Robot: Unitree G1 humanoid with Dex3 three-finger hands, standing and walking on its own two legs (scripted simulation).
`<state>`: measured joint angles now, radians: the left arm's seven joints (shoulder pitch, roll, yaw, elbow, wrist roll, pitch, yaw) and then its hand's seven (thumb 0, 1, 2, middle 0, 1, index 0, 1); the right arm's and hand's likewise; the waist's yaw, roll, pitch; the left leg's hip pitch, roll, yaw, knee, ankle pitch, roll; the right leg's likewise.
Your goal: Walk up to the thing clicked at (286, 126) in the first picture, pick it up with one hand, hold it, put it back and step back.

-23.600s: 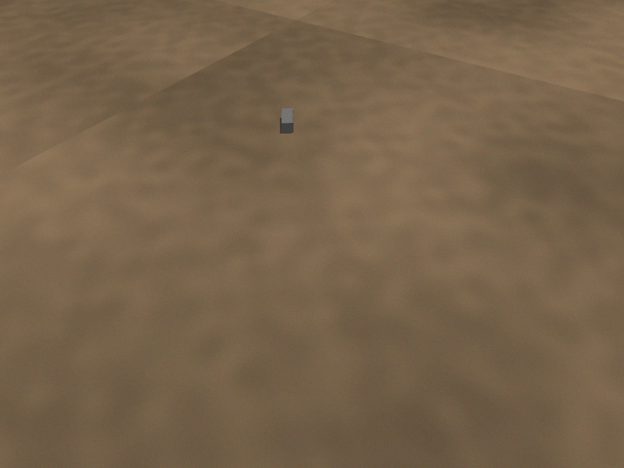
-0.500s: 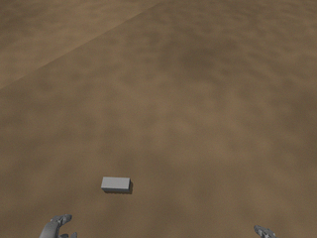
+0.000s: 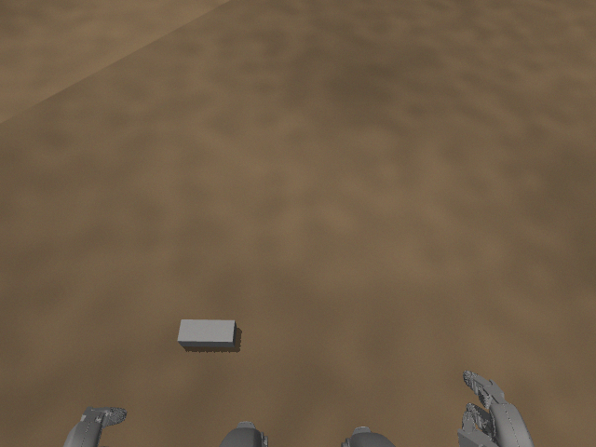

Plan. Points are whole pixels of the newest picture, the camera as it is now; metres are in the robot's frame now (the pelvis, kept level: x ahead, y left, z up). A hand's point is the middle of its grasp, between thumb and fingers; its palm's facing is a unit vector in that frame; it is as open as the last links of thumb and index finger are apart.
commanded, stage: rise first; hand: left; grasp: from above
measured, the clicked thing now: (208, 333) +0.48 +0.27 -0.68
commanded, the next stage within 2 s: none
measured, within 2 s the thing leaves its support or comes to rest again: neither
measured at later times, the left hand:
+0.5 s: hand out of the picture +0.12 +0.26 -0.17, palm faces -0.14 -0.87 -0.48, open 14.1 cm
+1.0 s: hand (150, 398) +0.25 +0.30 -0.36, palm faces -0.44 -0.45 -0.78, open 13.8 cm
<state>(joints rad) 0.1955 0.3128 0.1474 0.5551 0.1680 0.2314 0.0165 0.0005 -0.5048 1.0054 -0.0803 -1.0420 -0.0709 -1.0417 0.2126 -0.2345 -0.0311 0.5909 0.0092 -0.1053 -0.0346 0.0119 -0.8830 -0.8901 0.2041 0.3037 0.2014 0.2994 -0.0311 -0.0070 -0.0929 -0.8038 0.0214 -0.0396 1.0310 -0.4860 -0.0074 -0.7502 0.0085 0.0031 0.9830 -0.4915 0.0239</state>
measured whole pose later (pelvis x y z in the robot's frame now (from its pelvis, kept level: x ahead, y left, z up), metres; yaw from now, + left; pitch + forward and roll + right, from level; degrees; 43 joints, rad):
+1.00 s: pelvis -0.07 -0.01 -0.22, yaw -2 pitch +34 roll -3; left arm -0.34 0.58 0.19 0.84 0.71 -0.16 0.04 0.00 -0.51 0.96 -0.19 -0.98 -0.17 -0.99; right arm 0.07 -0.30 -0.05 0.67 -0.01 -0.17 0.03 0.01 -0.95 -0.91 0.20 0.30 0.20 0.30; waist -0.03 0.01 -0.16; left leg -1.84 0.01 -0.08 1.92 -0.67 -0.03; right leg -1.79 0.03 -0.01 1.90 -0.70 0.02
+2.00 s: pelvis -0.09 +0.01 -0.37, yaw -10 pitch +33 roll -11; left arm -0.95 1.00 0.19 1.39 1.35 -0.43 0.30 0.00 -0.50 1.00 -0.10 -0.95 -0.09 -0.95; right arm 0.09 -0.27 0.11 0.71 -0.17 0.05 0.12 0.00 -0.91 -0.90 0.20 0.30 0.20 0.30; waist -0.21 -0.06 -0.01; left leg -2.32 0.00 -0.18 2.42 -0.69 0.00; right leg -2.20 0.06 -0.09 2.31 -0.70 0.06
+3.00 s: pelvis -0.09 +0.01 -0.39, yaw -12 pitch +30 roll -14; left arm -1.02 1.08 0.17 1.48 1.35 -0.40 0.33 0.00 -0.56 1.04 -0.08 -1.02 -0.07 -1.02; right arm 0.10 -0.28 0.19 0.67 -0.17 0.03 0.14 0.00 -0.92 -0.90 0.20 0.30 0.20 0.30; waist -0.28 -0.09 0.06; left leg -2.34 0.00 -0.22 2.47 -0.68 0.01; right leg -2.21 0.08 -0.12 2.33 -0.68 0.06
